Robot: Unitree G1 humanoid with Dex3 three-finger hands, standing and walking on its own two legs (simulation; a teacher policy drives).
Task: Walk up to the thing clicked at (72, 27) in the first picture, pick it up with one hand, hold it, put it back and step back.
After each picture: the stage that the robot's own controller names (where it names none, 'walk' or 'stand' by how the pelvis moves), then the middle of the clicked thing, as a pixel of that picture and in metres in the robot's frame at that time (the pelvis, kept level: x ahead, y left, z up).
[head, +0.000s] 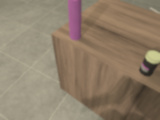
stand; (75, 19) +0.78 +0.08 +0.00
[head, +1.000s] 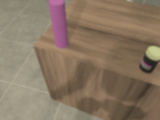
walk; (59, 25) +0.67 +0.12 +0.02
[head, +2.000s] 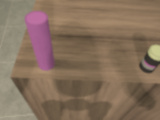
walk; (42, 45) +0.47 +0.17 +0.04
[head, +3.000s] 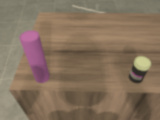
stand; (36, 59) +0.47 +0.23 +0.01
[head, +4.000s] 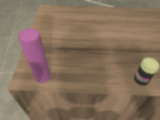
stand; (37, 59) +0.44 +0.21 +0.01
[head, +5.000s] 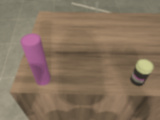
stand; (37, 62) +0.46 +0.21 -0.01
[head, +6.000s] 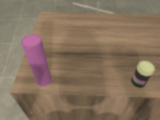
stand; (38, 63) +0.45 +0.21 -0.01
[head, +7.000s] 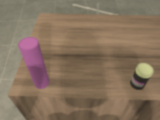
stand; (36, 65) +0.44 +0.22 -0.01
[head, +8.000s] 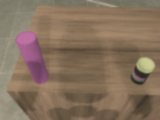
rise first; (34, 60) +0.45 +0.22 +0.00
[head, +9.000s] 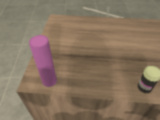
rise first; (44, 63) +0.45 +0.21 +0.00
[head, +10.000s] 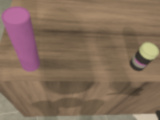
go down; (25, 44) +0.45 +0.19 +0.04
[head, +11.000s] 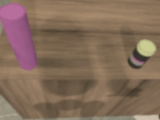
go down; (22, 42) +0.47 +0.20 +0.05
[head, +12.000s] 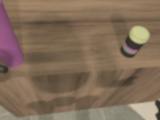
close in; (2, 37) +0.46 +0.21 +0.08
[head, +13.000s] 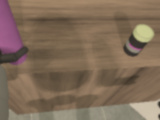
close; (5, 32) +0.47 +0.21 +0.09
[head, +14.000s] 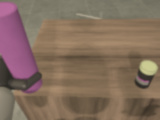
lift; (18, 55) +0.31 +0.19 +0.22
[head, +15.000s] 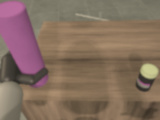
hold; (26, 52) +0.33 +0.17 +0.22
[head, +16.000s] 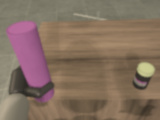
hold; (34, 66) +0.32 +0.16 +0.16
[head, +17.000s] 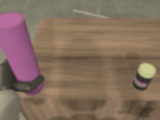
hold; (23, 60) +0.32 +0.19 +0.18
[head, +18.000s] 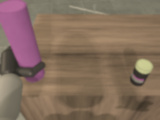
crouch; (25, 47) +0.37 +0.19 +0.18
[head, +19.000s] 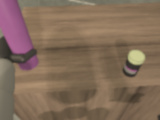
lower; (17, 35) +0.45 +0.20 +0.15
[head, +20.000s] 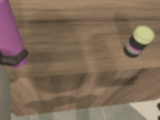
lower; (6, 35) +0.46 +0.20 +0.08
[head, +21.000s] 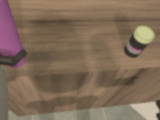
lower; (5, 35) +0.46 +0.21 +0.09
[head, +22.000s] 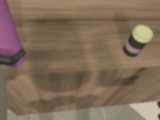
lower; (4, 35) +0.46 +0.21 +0.09
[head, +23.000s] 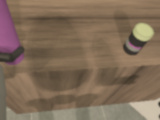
lower; (2, 31) +0.47 +0.21 +0.09
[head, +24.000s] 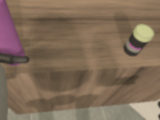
open; (4, 34) +0.46 +0.21 +0.09
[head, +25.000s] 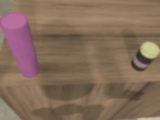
sink last; (24, 50) +0.44 +0.19 +0.06
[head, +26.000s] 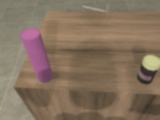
stand; (39, 58) +0.46 +0.23 +0.04
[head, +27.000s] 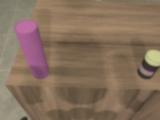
stand; (34, 53) +0.45 +0.20 +0.05
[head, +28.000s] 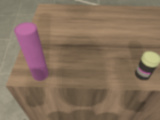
stand; (34, 55) +0.45 +0.21 +0.05
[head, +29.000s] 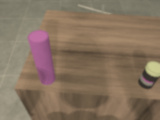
stand; (43, 60) +0.45 +0.19 +0.02
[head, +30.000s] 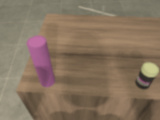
stand; (42, 64) +0.46 +0.20 -0.01
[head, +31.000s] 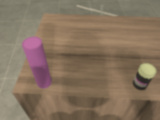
stand; (39, 65) +0.45 +0.21 -0.01
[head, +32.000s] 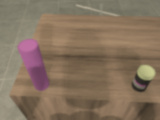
stand; (35, 67) +0.43 +0.22 -0.01
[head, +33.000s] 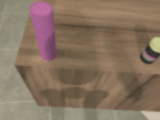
walk; (45, 36) +0.50 +0.16 +0.01
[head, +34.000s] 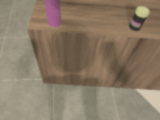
walk; (52, 2) +0.74 +0.20 +0.01
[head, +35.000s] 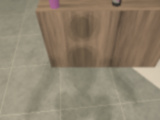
stand; out of the picture +1.07 +0.31 +0.02
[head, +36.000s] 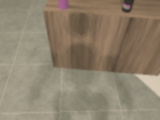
stand; out of the picture +1.05 +0.18 +0.01
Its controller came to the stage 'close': yes
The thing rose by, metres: 0.21
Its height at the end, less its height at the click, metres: +0.00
